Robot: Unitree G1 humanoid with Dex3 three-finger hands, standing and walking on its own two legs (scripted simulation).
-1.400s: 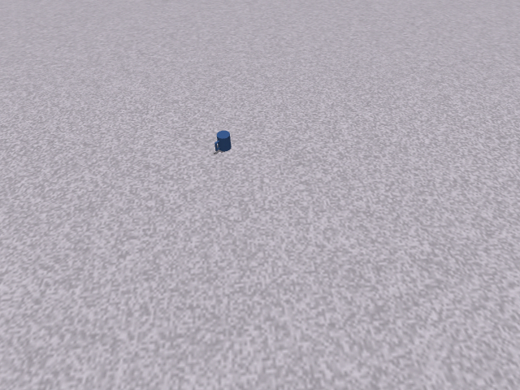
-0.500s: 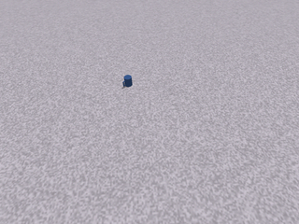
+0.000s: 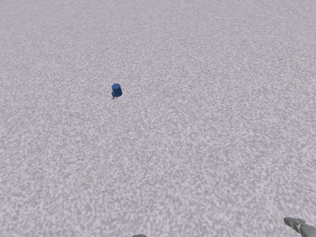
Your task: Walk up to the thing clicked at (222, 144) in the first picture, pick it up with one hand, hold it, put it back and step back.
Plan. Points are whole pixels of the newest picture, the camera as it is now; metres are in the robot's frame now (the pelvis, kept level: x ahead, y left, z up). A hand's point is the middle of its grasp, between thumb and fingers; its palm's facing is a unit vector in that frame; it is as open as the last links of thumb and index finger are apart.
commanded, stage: walk up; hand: left
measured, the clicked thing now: (116, 91) +1.43 +0.50 -0.73
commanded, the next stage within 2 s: none
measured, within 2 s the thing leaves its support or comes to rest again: neither
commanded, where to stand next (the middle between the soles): +1.11 +0.80 m, yaw -74 degrees
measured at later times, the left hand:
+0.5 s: hand (64, 152) +0.41 +0.37 -0.11, palm faces -0.37 -0.75 -0.55, open 7.4 cm
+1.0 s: hand (66, 110) +0.68 +0.49 -0.17, palm faces -0.50 -0.65 -0.57, open 7.4 cm
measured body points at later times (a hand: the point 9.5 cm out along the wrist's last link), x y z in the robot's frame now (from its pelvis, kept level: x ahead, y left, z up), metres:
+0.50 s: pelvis +0.18 +0.13 -0.02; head +0.18 +0.08 +0.43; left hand +0.43 +0.41 -0.07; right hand +0.07 -0.19 -0.15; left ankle +0.11 +0.20 -0.74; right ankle +0.21 +0.00 -0.74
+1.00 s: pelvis +0.44 +0.25 -0.04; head +0.47 +0.23 +0.41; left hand +0.70 +0.52 -0.13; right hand +0.36 -0.09 -0.12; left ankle +0.56 +0.31 -0.74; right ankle +0.32 +0.11 -0.67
